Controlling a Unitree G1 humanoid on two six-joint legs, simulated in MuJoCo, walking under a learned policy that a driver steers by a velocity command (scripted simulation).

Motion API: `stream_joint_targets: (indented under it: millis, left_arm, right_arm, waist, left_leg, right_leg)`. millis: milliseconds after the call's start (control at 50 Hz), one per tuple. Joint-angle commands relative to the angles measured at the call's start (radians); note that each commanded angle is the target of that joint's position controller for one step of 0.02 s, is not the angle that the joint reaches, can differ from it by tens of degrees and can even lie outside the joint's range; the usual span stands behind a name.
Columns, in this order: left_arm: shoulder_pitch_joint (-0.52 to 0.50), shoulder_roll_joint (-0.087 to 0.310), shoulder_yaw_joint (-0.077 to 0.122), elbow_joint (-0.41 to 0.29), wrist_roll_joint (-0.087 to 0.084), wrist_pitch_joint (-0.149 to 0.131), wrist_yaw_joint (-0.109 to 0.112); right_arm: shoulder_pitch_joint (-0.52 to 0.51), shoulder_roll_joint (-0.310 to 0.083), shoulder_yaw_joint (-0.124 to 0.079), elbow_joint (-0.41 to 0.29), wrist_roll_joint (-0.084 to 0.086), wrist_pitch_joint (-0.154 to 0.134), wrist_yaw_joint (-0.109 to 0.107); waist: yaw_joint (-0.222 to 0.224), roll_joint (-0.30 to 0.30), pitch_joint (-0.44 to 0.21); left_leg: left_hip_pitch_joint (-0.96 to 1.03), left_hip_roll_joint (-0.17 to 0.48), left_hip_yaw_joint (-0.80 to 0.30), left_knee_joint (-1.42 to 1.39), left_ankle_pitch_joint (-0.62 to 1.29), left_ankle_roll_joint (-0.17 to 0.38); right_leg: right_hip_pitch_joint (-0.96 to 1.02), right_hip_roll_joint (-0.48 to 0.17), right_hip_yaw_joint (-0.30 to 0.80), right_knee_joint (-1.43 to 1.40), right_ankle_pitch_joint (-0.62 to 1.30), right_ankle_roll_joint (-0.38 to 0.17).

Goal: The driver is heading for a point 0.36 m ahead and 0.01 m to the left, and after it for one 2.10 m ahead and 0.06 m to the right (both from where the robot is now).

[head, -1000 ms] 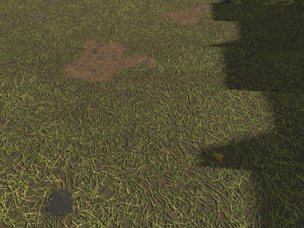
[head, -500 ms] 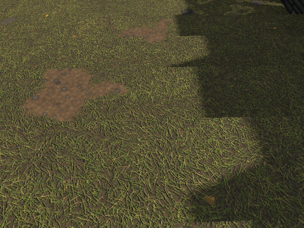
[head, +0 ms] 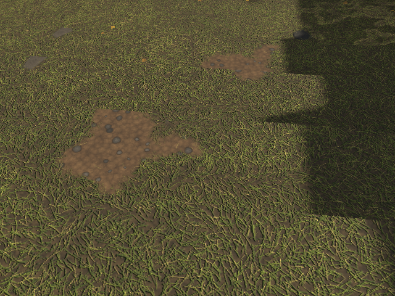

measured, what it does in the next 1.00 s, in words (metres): goes down: left foot, then right foot 0.19 m lower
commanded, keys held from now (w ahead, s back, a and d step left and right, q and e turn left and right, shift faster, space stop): w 0.32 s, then no key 0.68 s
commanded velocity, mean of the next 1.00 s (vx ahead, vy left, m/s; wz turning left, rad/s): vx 0.27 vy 0.00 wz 0.00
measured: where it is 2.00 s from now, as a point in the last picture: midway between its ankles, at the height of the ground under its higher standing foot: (213, 258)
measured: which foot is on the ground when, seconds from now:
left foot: up 0.00-0.18, down 0.20-0.60, up 0.62-0.80, down 0.82-1.00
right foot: down 0.00-0.20, up 0.22-0.56, down 0.58-1.00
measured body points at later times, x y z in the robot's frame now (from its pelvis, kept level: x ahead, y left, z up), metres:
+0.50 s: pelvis +0.26 +0.04 -0.11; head +0.28 +0.04 +0.34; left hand +0.45 +0.25 -0.22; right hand +0.18 -0.15 -0.25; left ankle +0.13 +0.13 -0.74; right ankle +0.42 -0.08 -0.81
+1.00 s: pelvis +0.44 +0.04 -0.21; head +0.45 +0.05 +0.24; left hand +0.54 +0.29 -0.33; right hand +0.55 -0.21 -0.33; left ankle +0.46 +0.17 -0.93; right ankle +0.42 -0.06 -0.93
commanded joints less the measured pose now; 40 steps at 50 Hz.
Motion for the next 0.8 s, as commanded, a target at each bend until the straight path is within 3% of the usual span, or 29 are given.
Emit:
stream_joint_targets:
  millis: [20, 60, 140, 160, 200, 220, 240, 260, 280, 300, 320, 360, 380, 400, 420, 440, 460, 520, 560, 580, 600, 620, 640, 660, 680, 700, 720, 740, 800]
  left_arm:
    - [-0.049, 0.108, 0.006, -0.074, 0.035, -0.016, -0.032]
    - [-0.028, 0.1, -0.004, -0.068, 0.039, -0.014, -0.028]
    - [0.049, 0.116, 0.002, -0.032, 0.042, -0.02, 0.019]
    - [-0.014, 0.146, 0.01, -0.058, 0.035, -0.022, 0.015]
    - [-0.163, 0.223, 0.037, -0.115, 0.018, -0.036, -0.029]
    - [-0.09, 0.06, 0.006, -0.118, 0.039, -0.044, -0.057]
    - [-0.019, -0.047, -0.019, -0.166, -0.006, -0.051, -0.066]
    - [-0.203, 0.053, 0.004, -0.251, -0.031, -0.035, -0.043]
    - [-0.281, 0.11, 0.011, -0.274, -0.002, -0.009, -0.01]
    - [-0.212, 0.097, 0.004, -0.247, 0.018, 0.014, 0.016]
    - [-0.141, 0.058, -0.017, -0.21, 0.044, 0.033, 0.028]
    - [-0.022, -0.008, -0.051, -0.165, 0.063, 0.026, 0.001]
    - [-0.083, 0.02, -0.054, -0.169, 0.068, 0.004, -0.017]
    - [-0.166, 0.051, -0.044, -0.179, 0.056, -0.003, -0.023]
    - [-0.236, 0.086, -0.045, -0.188, 0.024, -0.008, -0.03]
    - [-0.278, 0.093, -0.037, -0.201, 0.001, 0.007, -0.035]
    - [-0.318, 0.11, -0.033, -0.228, -0.005, 0.029, -0.034]
    - [-0.369, 0.165, -0.024, -0.247, 0.025, 0.06, -0.021]
    - [-0.259, 0.172, -0.02, -0.191, 0.014, 0.067, -0.008]
    - [-0.061, 0.19, -0.004, -0.135, -0.003, 0.056, 0.014]
    - [0.225, 0.288, 0.032, -0.071, -0.022, 0.048, 0.023]
    - [0.199, 0.286, 0.045, -0.1, -0.005, 0.052, -0.002]
    - [0.068, 0.268, 0.047, -0.153, 0.038, 0.055, 0.003]
    - [-0.095, 0.281, 0.042, -0.203, 0.026, 0.055, -0.006]
    - [-0.209, 0.234, 0.02, -0.243, -0.019, 0.026, 0.016]
    - [-0.296, 0.212, 0.005, -0.247, -0.05, 0.015, -0.001]
    - [-0.333, 0.165, -0.011, -0.272, -0.056, 0.007, -0.013]
    - [-0.353, 0.189, -0.006, -0.258, -0.047, 0.007, -0.03]
    - [-0.314, 0.227, 0.01, -0.252, -0.062, -0.007, -0.054]
  right_arm:
    - [0.12, 0.0, 0.013, -0.018, -0.021, 0.005, 0.032]
    - [0.093, -0.054, -0.002, -0.047, -0.021, -0.002, 0.037]
    - [0.067, -0.089, -0.028, -0.118, -0.009, -0.002, -0.011]
    - [0.133, -0.089, -0.036, -0.112, -0.006, -0.004, -0.018]
    - [0.565, -0.146, -0.087, 0.028, 0.008, -0.029, -0.028]
    - [0.661, -0.141, -0.072, 0.068, -0.014, -0.04, -0.032]
    - [0.646, -0.176, -0.045, 0.034, -0.026, -0.061, 0.003]
    - [0.452, -0.157, -0.043, 0.012, -0.012, -0.085, 0.029]
    - [0.329, -0.064, -0.015, 0.007, 0.024, -0.08, 0.022]
    - [0.268, -0.021, 0.003, -0.009, 0.031, -0.067, 0.017]
    - [0.209, 0.029, 0.023, -0.021, 0.01, -0.051, 0.009]
    - [0.174, 0.004, 0.028, -0.04, -0.001, -0.046, -0.028]
    - [0.212, 0.076, 0.054, -0.059, 0.006, -0.066, -0.065]
    - [0.325, 0.042, 0.054, -0.027, 0.028, -0.076, -0.086]
    - [0.368, 0.013, 0.048, -0.037, 0.051, -0.084, -0.106]
    - [0.409, -0.059, 0.038, -0.022, 0.052, -0.077, -0.095]
    - [0.425, -0.093, 0.036, -0.005, 0.024, -0.072, -0.066]
    - [0.455, -0.096, 0.052, -0.002, 0.098, -0.066, -0.029]
    - [0.469, -0.105, 0.044, 0.054, 0.104, -0.017, -0.018]
    - [0.477, -0.074, 0.059, 0.065, 0.078, 0.006, 0.014]
    - [0.627, 0.05, 0.082, 0.082, 0.038, -0.002, 0.064]
    - [0.539, 0.011, 0.084, 0.034, 0.044, -0.008, 0.071]
    - [0.329, -0.076, 0.062, -0.054, 0.055, 0.001, 0.065]
    - [0.266, -0.084, 0.054, -0.092, 0.05, 0.005, 0.058]
    - [0.223, -0.08, 0.043, -0.121, 0.031, -0.013, 0.02]
    - [0.263, -0.042, 0.05, -0.093, 0.026, -0.01, 0.014]
    - [0.361, -0.023, 0.04, -0.014, 0.024, -0.012, 0.032]
    - [0.423, 0.017, 0.038, 0.034, 0.014, 0.001, 0.054]
    - [0.427, -0.061, 0.004, 0.065, 0.062, -0.006, 0.046]
  waist:
    - [-0.096, -0.105, 0.028]
    - [-0.096, -0.076, 0.045]
    - [-0.079, -0.098, 0.042]
    - [-0.122, -0.098, 0.036]
    - [-0.336, 0.036, -0.021]
    - [-0.304, 0.253, -0.129]
    - [-0.216, 0.183, -0.151]
    - [-0.192, 0.025, 0.1]
    - [-0.138, -0.084, 0.071]
    - [-0.094, -0.095, 0.013]
    - [-0.051, -0.06, 0.021]
    - [0.01, -0.023, 0.045]
    - [-0.054, -0.09, 0.021]
    - [-0.096, -0.014, 0.034]
    - [-0.157, -0.08, 0.017]
    - [-0.147, -0.03, 0.041]
    - [-0.137, -0.009, 0.074]
    - [-0.147, -0.039, 0.146]
    - [-0.128, -0.039, 0.148]
    - [-0.051, -0.043, 0.108]
    - [-0.007, -0.311, -0.21]
    - [0.031, -0.281, -0.446]
    - [0.064, -0.074, -0.384]
    - [-0.019, -0.048, -0.276]
    - [-0.075, -0.029, -0.172]
    - [-0.165, -0.082, -0.031]
    - [-0.2, -0.065, 0.002]
    - [-0.25, -0.085, 0.021]
    - [-0.244, -0.08, -0.053]
  left_leg:
    - [0.243, -0.033, 0.052, 0.122, 0.229, -0.009]
    - [0.169, -0.029, 0.037, 0.143, 0.175, -0.007]
    - [0.088, -0.046, 0.049, 0.085, -0.102, -0.009]
    - [0.269, -0.084, 0.1, 0.064, -0.147, -0.003]
    - [0.802, -0.188, 0.204, -0.038, -0.105, 0.044]
    - [0.958, -0.04, -0.085, -0.165, 0.169, 0.234]
    - [0.909, 0.187, -0.563, -0.345, 0.468, 0.447]
    - [0.684, 0.309, -0.698, -0.394, 0.245, 0.47]
    - [0.6, 0.287, -0.645, -0.364, -0.044, 0.401]
    - [0.493, 0.232, -0.539, -0.306, -0.087, 0.376]
    - [0.316, 0.173, -0.422, -0.291, -0.061, 0.327]
    - [-0.014, 0.019, -0.174, -0.237, 0.01, 0.213]
    - [0.004, -0.084, -0.05, -0.181, -0.163, 0.127]
    - [0.044, -0.071, -0.082, -0.119, -0.212, 0.104]
    - [-0.015, -0.146, 0.026, -0.057, -0.327, 0.06]
    - [-0.132, -0.142, 0.029, -0.101, -0.36, 0.052]
    - [-0.168, -0.086, -0.048, -0.101, -0.427, 0.084]
    - [0.128, -0.002, -0.23, -0.003, -0.419, 0.095]
    - [0.396, -0.022, -0.253, 0.182, -0.32, 0.054]
    - [0.236, -0.031, -0.253, 0.315, -0.129, 0.027]
    - [-0.081, -0.132, -0.083, 0.757, -0.218, -0.102]
    - [-0.321, -0.176, 0.006, 1.108, -0.842, -0.183]
    - [-0.442, -0.161, -0.01, 1.08, -0.809, -0.175]
    - [-0.379, -0.097, -0.006, 0.981, -0.762, -0.164]
    - [-0.29, -0.04, -0.044, 0.668, -0.541, -0.145]
    - [-0.073, 0.009, -0.033, 0.517, -0.4, -0.13]
    - [0.154, 0.019, 0.008, 0.238, -0.122, -0.126]
    - [0.316, 0.008, 0.053, 0.053, 0.076, -0.132]
    - [0.529, -0.045, 0.083, -0.149, 0.156, -0.157]
  right_leg:
    - [-0.303, -0.233, 0.105, -0.042, 0.269, -0.18]
    - [-0.242, -0.271, 0.144, 0.022, 0.288, -0.188]
    - [0.008, -0.32, 0.185, 0.216, 0.425, -0.172]
    - [-0.098, -0.295, 0.143, 0.285, 0.521, -0.153]
    - [-0.476, -0.134, 0.045, 0.801, 0.475, -0.116]
    - [-0.655, 0.047, 0.037, 1.281, -0.413, -0.055]
    - [-0.805, 0.107, 0.273, 1.35, -0.492, -0.07]
    - [-0.98, 0.034, 0.333, 1.326, -0.386, -0.038]
    - [-1.033, -0.063, 0.32, 1.25, -0.246, -0.017]
    - [-0.974, -0.102, 0.287, 1.207, -0.155, 0.013]
    - [-0.869, -0.135, 0.263, 1.122, -0.068, 0.029]
    - [-0.555, -0.137, 0.112, 0.979, 0.185, 0.05]
    - [-0.536, -0.176, 0.131, 0.747, 0.544, 0.069]
    - [-0.563, -0.17, 0.095, 0.682, 0.621, 0.091]
    - [-0.434, -0.16, 0.043, 0.437, 0.821, 0.101]
    - [-0.229, -0.118, -0.016, 0.384, 0.784, 0.104]
    - [-0.166, -0.122, -0.006, 0.404, 0.778, 0.096]
    - [-0.252, -0.184, 0.074, 0.147, 0.592, 0.078]
    - [-0.236, -0.221, 0.101, -0.184, 0.638, 0.041]
    - [0.083, -0.233, 0.047, -0.209, 0.802, -0.006]
    - [0.737, -0.386, 0.146, 0.24, 1.413, -0.235]
    - [0.99, -0.525, 0.28, 0.42, 1.632, -0.396]
    - [0.896, -0.522, 0.323, 0.363, 1.529, -0.329]
    - [0.596, -0.5, 0.265, 0.287, 1.359, -0.273]
    - [0.311, -0.44, 0.225, 0.153, 1.076, -0.237]
    - [-0.057, -0.376, 0.152, 0.065, 0.92, -0.231]
    - [-0.301, -0.311, 0.063, 0.05, 0.855, -0.233]
    - [-0.421, -0.244, 0.014, 0.076, 0.751, -0.207]
    - [-0.405, -0.269, 0.105, 0.125, 0.713, -0.16]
